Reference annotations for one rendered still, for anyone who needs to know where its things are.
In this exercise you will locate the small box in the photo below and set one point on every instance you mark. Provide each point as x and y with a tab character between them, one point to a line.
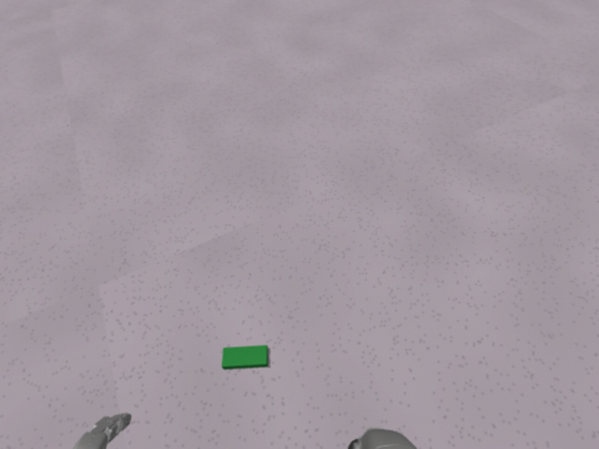
245	357

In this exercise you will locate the left robot hand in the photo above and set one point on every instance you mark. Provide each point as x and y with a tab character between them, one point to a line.
104	432

